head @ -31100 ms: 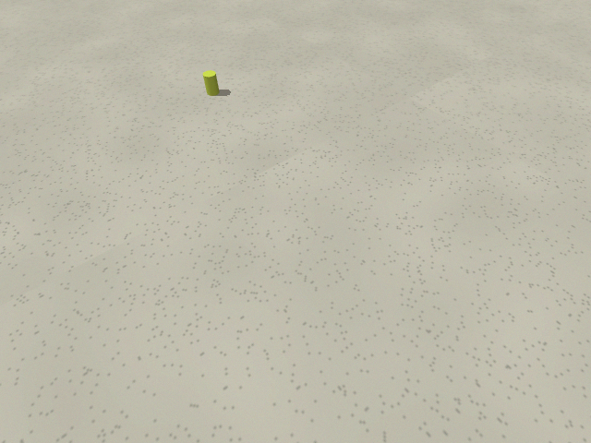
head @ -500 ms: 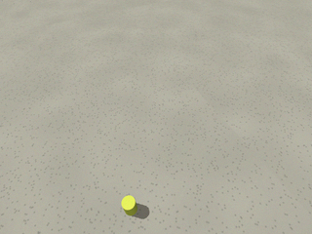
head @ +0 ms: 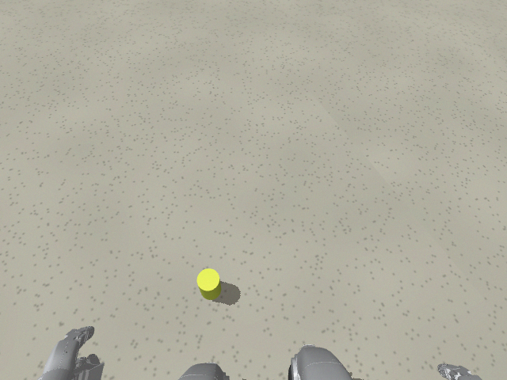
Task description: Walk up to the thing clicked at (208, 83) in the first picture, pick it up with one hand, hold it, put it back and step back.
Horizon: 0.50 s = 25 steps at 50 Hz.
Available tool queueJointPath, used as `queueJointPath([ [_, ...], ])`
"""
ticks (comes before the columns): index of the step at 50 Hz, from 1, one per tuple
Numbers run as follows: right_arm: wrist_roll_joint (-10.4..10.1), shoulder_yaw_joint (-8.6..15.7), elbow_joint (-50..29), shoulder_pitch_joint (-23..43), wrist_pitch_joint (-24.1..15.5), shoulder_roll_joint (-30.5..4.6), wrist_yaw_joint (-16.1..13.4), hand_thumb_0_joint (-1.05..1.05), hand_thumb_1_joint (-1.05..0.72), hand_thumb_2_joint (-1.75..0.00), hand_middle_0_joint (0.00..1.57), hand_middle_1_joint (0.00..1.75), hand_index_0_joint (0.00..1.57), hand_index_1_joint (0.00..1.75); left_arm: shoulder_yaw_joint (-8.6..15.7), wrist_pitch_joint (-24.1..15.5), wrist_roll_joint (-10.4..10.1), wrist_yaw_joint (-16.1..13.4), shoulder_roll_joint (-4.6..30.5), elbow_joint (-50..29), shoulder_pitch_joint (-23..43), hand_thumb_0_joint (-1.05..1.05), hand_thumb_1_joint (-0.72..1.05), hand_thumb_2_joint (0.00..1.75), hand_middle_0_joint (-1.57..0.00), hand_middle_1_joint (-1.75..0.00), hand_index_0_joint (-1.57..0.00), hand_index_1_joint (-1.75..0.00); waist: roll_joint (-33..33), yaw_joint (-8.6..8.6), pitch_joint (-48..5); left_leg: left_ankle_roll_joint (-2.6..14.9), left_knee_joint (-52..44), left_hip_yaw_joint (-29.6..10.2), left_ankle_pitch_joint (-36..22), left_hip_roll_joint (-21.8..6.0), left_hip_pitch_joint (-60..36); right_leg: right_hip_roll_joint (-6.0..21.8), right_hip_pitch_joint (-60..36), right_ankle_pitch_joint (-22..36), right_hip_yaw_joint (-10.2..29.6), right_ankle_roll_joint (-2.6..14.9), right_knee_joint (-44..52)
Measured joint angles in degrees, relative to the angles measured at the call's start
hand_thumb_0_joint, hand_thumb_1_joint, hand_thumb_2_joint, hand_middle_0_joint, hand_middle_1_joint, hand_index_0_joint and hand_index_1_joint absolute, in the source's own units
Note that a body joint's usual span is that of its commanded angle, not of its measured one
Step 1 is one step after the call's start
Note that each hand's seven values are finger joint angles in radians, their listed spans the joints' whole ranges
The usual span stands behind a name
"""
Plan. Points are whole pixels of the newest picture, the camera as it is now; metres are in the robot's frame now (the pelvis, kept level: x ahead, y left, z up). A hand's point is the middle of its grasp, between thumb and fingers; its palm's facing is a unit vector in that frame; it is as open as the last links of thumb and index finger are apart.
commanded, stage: step back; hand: left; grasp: from the side
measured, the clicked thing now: (209, 284) +0.44 +0.13 -0.69
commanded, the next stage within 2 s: none
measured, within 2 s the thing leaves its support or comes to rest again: neither
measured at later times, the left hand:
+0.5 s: hand out of the picture +0.01 +0.25 -0.13, palm faces -0.08 -0.92 -0.39, open 7.4 cm
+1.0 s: hand out of the picture -0.14 +0.29 -0.14, palm faces -0.06 -0.93 -0.37, open 7.4 cm
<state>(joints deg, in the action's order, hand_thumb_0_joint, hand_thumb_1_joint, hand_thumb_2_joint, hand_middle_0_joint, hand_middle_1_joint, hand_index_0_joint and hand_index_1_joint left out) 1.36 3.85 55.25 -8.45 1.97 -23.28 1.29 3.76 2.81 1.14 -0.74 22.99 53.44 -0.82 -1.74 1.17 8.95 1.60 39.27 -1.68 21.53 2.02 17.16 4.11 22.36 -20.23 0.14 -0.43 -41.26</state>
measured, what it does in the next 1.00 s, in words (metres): walks backwards: right foot, then left foot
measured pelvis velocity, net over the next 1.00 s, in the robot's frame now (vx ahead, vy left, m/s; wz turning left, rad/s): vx -0.25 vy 0.02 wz -0.08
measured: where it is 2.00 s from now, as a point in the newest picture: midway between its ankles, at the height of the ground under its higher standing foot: outside the picture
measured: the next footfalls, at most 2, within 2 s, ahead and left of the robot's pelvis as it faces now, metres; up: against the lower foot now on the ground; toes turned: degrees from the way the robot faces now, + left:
right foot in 0.38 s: -0.07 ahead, -0.12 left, +0.00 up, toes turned -2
left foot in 0.72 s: -0.13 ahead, +0.12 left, +0.00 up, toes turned -4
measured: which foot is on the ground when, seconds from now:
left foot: down 0.00-0.42, up 0.44-0.70, down 0.72-1.00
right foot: up 0.00-0.36, down 0.38-0.74, up 0.76-1.00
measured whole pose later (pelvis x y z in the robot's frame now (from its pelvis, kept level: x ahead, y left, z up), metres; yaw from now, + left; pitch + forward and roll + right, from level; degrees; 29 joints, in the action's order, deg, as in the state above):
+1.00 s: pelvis -0.25 +0.02 +0.01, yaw -4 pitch -2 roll -2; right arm 1.9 2.1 46.9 -7.6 0.7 -20.1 -0.5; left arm 5.5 3.6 1.2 -0.5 23.4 47.1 -10.8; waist -2.0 -1.0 10.2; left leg 1.8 33.6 -0.3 11.4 -1.2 19.8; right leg -5.5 23.4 -28.8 8.5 -1.6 -66.6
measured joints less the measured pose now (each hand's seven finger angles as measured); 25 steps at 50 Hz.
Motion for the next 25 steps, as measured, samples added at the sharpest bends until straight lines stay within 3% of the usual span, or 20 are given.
queueJointPath([
  [3, 0.57, -0.65, -0.16, -0.76, 0.02, 1.69, -0.16, 0.01, -0.90, -0.90, 0.20, 0.30, 0.20, 0.30, 0.35, 0.58, -0.33, -1.00, 0.63, -1.30, 1.19, 0.00, 0.90, 0.90, -0.21, -0.30, -0.21, -0.30, -1.25, 0.31, 1.94, 0.71, 0.18, 0.03, -1.31, 0.25, 0.71, -6.62, 3.53, -11.09, 8.17, 1.49, -13.16],
  [5, 0.83, -0.98, -0.55, -1.12, 0.18, 2.64, -0.67, 0.01, -0.90, -0.90, 0.20, 0.30, 0.20, 0.30, 0.10, 0.64, -0.71, -1.24, 0.68, -1.62, 0.86, 0.00, 0.90, 0.90, -0.20, -0.30, -0.21, -0.30, -1.61, 0.33, 2.10, 0.89, -2.07, 0.38, -3.27, 0.11, 0.59, -9.54, 5.25, -10.59, 9.90, 1.80, -20.17],
  [7, 0.81, -1.02, -1.42, -1.12, 0.16, 3.10, -1.24, 0.01, -0.90, -0.90, 0.20, 0.30, 0.21, 0.30, -0.08, 0.51, -0.68, -1.03, 0.35, -1.97, -0.20, 0.00, 0.90, 0.90, -0.20, -0.30, -0.21, -0.30, -1.41, 0.24, 2.35, 1.17, -3.88, 1.02, -4.76, -0.12, 0.43, -10.57, 5.60, -9.33, 9.42, 1.31, -24.04],
  [10, 0.58, -0.90, -3.23, -0.73, -0.32, 3.57, -1.83, 0.01, -0.90, -0.90, 0.21, 0.30, 0.21, 0.30, -0.08, 0.51, -0.33, -0.61, -0.20, -2.24, -2.48, 0.00, 0.90, 0.90, -0.21, -0.30, -0.21, -0.30, -0.86, 0.07, 2.68, 1.52, -5.13, 2.26, -6.09, -0.52, 0.47, -10.57, 3.93, -9.30, 8.36, 0.05, -25.30],
  [14, 0.35, -1.08, -5.59, 0.23, -0.89, 3.66, -2.14, 0.01, -0.90, -0.90, 0.21, 0.30, 0.21, 0.30, 0.22, 0.69, -0.14, -0.20, -0.75, -2.46, -4.82, 0.00, 0.90, 0.90, -0.21, -0.30, -0.21, -0.30, 0.27, -0.12, 3.15, 1.60, -4.27, 3.64, -6.84, -1.47, 1.85, -9.09, -0.03, -10.43, 6.90, -0.75, -19.29],
  [17, 0.31, -1.42, -6.73, 1.01, -0.73, 3.22, -2.06, 0.01, -0.90, -0.90, 0.21, 0.30, 0.21, 0.30, 0.52, 0.31, -0.03, 0.21, -0.98, -2.77, -5.94, 0.00, 0.90, 0.90, -0.21, -0.30, -0.21, -0.30, 1.05, -0.40, 3.10, 1.08, -2.33, 4.47, -7.00, -2.21, 3.72, -7.02, -3.70, -8.92, 5.06, -0.38, -9.83],
  [19, 0.02, -1.57, -6.99, 1.37, -0.26, 2.70, -1.92, 0.01, -0.90, -0.90, 0.21, 0.30, 0.21, 0.30, 0.69, -0.32, 0.13, 0.44, -1.12, -2.88, -6.71, 0.00, 0.90, 0.90, -0.21, -0.30, -0.21, -0.30, 1.62, -0.78, 2.53, 0.48, 0.01, 4.84, -6.61, -2.72, 5.42, -5.83, -7.47, -3.41, 3.65, 0.48, 0.53],
  [21, -0.51, -1.41, -6.37, 2.10, 0.38, 1.64, -1.82, 0.01, -0.90, -0.90, 0.21, 0.30, 0.21, 0.30, 0.85, -0.92, 0.72, 0.50, -2.37, -2.52, -6.98, 0.00, 0.90, 0.90, -0.21, -0.30, -0.21, -0.30, 4.63, -0.32, 2.80, -0.15, 2.40, 3.06, -6.36, -4.43, 6.63, -7.43, -8.81, -1.45, 1.75, 0.94, 3.28],
  [23, -0.86, -1.14, -5.26, 2.02, 1.26, 1.74, -1.99, 0.01, -0.90, -0.90, 0.21, 0.30, 0.21, 0.30, 0.46, -1.01, 1.00, 1.02, -2.67, -3.13, -8.01, 0.00, 0.90, 0.90, -0.21, -0.30, -0.21, -0.30, 4.25, -0.73, 1.72, -0.93, 9.28, -0.32, 2.67, -1.35, 8.66, -6.70, -7.85, -1.26, 1.63, 1.61, 2.38],
  [25, -1.16, -1.09, -4.73, 1.54, 1.60, 1.43, -1.93, 0.01, -0.90, -0.90, 0.21, 0.30, 0.21, 0.30, 0.32, -1.03, 0.78, 0.94, -3.15, -3.79, -8.73, 0.00, 0.90, 0.90, -0.21, -0.30, -0.21, -0.30, 3.37, -1.72, 0.97, -1.51, 19.62, -3.87, 6.05, 2.70, 10.35, -5.51, -7.53, 0.09, 2.45, 1.76, 3.42],
])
